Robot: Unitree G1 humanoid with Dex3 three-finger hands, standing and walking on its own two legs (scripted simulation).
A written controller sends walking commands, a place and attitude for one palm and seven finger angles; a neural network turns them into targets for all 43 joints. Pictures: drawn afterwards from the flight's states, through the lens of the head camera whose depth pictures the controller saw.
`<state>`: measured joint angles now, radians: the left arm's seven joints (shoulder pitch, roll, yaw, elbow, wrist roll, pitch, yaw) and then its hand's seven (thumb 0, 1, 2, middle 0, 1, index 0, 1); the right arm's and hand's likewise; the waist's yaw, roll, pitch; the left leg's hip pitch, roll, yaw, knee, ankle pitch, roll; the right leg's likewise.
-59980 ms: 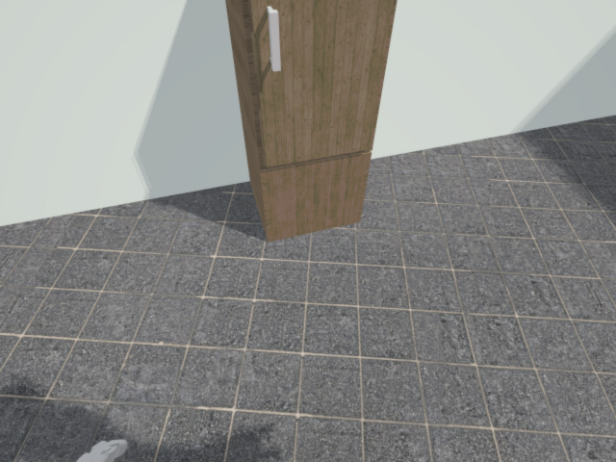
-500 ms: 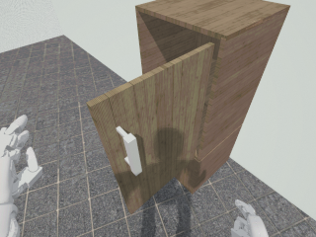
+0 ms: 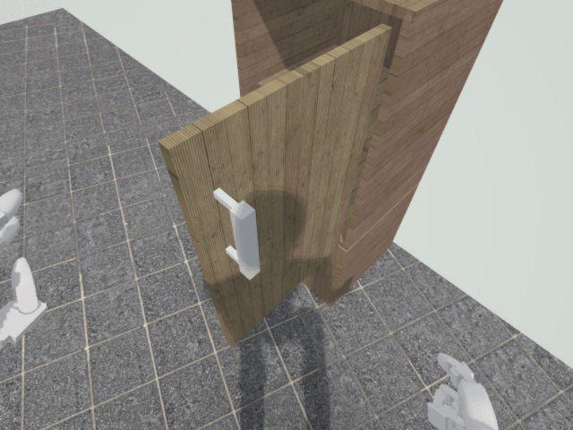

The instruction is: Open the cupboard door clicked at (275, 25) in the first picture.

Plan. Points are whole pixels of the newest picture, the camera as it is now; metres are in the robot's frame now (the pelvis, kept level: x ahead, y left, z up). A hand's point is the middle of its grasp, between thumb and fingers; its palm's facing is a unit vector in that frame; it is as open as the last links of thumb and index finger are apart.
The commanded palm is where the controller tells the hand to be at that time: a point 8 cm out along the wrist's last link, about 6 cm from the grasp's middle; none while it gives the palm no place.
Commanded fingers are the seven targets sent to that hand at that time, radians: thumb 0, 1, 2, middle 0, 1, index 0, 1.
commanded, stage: step back with the hand held close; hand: left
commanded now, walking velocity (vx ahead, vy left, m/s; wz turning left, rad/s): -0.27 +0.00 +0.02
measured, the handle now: (236, 235) +0.34 +0.09 +0.09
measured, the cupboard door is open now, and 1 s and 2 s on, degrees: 91 91 91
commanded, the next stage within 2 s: stop stepping back and stand still in 0.80 s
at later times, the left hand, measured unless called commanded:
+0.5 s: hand out of the picture +0.12 +0.26 +0.16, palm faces +0.44 -0.79 -0.44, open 7.4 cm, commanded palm +0.04 +0.31 +0.18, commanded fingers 0.00 0.90 0.90 -0.20 -0.30 -0.20 -0.30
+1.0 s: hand out of the picture +0.01 +0.22 +0.18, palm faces +0.31 -0.81 -0.50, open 7.4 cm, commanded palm -0.04 +0.27 +0.18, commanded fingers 0.00 0.90 0.90 -0.20 -0.30 -0.20 -0.30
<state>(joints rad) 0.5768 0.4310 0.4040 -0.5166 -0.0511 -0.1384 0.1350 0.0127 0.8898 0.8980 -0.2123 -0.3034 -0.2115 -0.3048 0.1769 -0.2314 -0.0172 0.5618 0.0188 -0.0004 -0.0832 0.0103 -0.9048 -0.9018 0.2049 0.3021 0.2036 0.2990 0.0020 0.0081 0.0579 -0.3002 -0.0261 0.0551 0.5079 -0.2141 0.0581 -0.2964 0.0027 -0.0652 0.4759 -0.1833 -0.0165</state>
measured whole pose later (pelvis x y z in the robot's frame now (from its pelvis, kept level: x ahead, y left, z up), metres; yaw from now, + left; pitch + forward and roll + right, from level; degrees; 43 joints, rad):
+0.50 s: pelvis -0.08 +0.01 -0.02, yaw +3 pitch -1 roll -2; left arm 0.52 0.42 0.42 -0.59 -0.02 -0.22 0.15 0.01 0.89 0.90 -0.21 -0.30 -0.21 -0.30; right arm 0.19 -0.22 -0.01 0.60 0.00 -0.05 -0.06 0.01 -0.90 -0.90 0.21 0.30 0.21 0.30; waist -0.01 -0.04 0.06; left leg -0.44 -0.02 0.02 0.68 -0.24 0.03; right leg -0.41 0.00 -0.03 0.62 -0.18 0.00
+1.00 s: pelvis -0.20 -0.02 -0.01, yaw -4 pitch +2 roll +0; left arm 0.60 0.49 0.46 -0.63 -0.06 -0.22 0.11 0.01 0.89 0.90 -0.21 -0.30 -0.21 -0.31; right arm 0.18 -0.17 0.04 0.66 0.00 -0.09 -0.06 0.01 -0.90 -0.90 0.21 0.30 0.21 0.30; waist 0.03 -0.06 0.00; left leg -0.57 -0.01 0.05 0.77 -0.28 -0.02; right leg -0.06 0.00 -0.02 0.47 -0.42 -0.01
